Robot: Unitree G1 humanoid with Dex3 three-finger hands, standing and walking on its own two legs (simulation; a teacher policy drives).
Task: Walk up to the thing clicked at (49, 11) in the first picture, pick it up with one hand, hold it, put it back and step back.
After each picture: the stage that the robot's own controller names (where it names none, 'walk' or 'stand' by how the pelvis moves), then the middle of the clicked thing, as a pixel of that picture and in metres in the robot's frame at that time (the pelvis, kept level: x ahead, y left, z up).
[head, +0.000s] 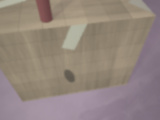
stand; out of the picture +0.81 +0.22 +0.10
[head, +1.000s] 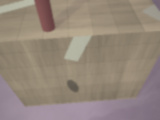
walk; (43, 6) +0.70 +0.23 +0.10
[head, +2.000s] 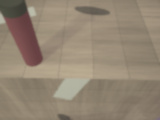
stand; (24, 35) +0.45 +0.22 +0.13
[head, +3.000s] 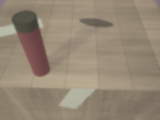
stand; (34, 48) +0.44 +0.19 +0.10
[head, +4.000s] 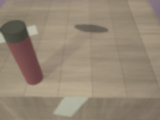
stand; (25, 57) +0.41 +0.22 +0.10
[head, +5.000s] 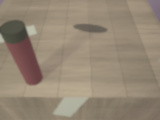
stand; (25, 57) +0.41 +0.22 +0.10
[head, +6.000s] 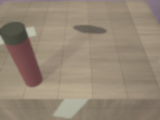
stand; (25, 59) +0.40 +0.22 +0.10
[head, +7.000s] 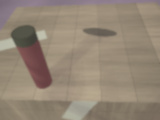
rise first; (35, 61) +0.39 +0.21 +0.10
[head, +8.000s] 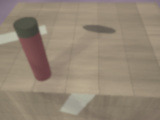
go down; (35, 53) +0.42 +0.21 +0.11
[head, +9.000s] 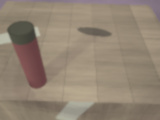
go down; (30, 59) +0.40 +0.20 +0.10
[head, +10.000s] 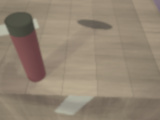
close in; (29, 52) +0.41 +0.20 +0.11
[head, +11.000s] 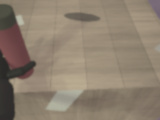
close; (13, 47) +0.42 +0.22 +0.13
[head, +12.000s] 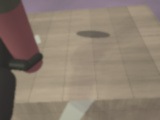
lift; (18, 35) +0.33 +0.17 +0.28
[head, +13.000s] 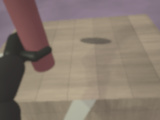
lift; (30, 29) +0.35 +0.15 +0.29
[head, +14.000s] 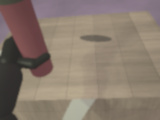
hold; (28, 35) +0.33 +0.15 +0.28
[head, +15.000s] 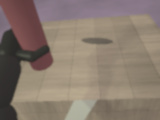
hold; (27, 27) +0.33 +0.15 +0.31
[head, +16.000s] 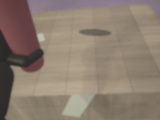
crouch; (19, 29) +0.32 +0.16 +0.30
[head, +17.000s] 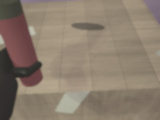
crouch; (20, 47) +0.37 +0.19 +0.20
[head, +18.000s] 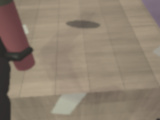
lower; (12, 33) +0.44 +0.22 +0.19
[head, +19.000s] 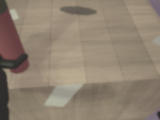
lower; (6, 38) +0.44 +0.22 +0.15
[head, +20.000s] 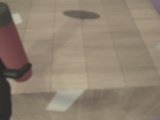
lower; (10, 48) +0.40 +0.22 +0.14
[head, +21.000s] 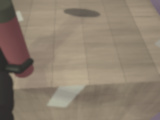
lower; (13, 44) +0.42 +0.21 +0.14
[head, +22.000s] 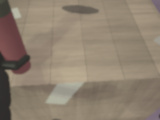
rest; (9, 40) +0.43 +0.22 +0.14
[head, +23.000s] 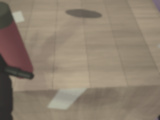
withdraw; (12, 47) +0.41 +0.22 +0.14
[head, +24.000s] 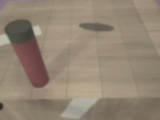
sink last; (31, 58) +0.39 +0.20 +0.12
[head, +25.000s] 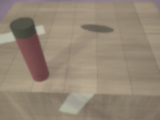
stand; (33, 53) +0.42 +0.22 +0.11
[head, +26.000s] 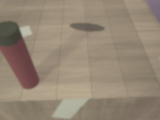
walk; (20, 60) +0.39 +0.22 +0.11
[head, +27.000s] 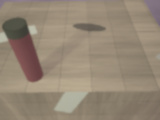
stand; (26, 54) +0.43 +0.22 +0.10
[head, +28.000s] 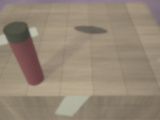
stand; (27, 57) +0.42 +0.22 +0.10
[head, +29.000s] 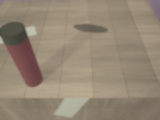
stand; (25, 59) +0.40 +0.22 +0.10
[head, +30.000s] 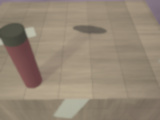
stand; (24, 60) +0.40 +0.22 +0.10
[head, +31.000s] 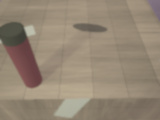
stand; (24, 59) +0.39 +0.22 +0.10
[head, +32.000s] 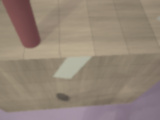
walk; (21, 15) +0.50 +0.20 +0.12
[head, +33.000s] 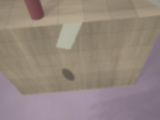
walk; out of the picture +0.73 +0.27 +0.12
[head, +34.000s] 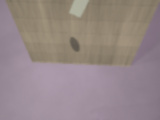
stand; out of the picture +1.05 +0.20 +0.13
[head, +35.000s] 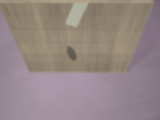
stand; out of the picture +1.03 +0.20 +0.10
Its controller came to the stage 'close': yes
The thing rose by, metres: 0.22
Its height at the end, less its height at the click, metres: +0.00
